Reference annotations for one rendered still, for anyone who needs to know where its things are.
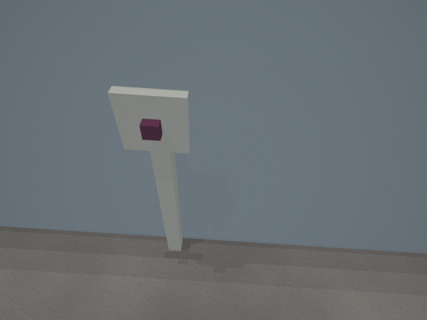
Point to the panel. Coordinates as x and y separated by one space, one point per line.
132 104

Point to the button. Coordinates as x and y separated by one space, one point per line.
151 129

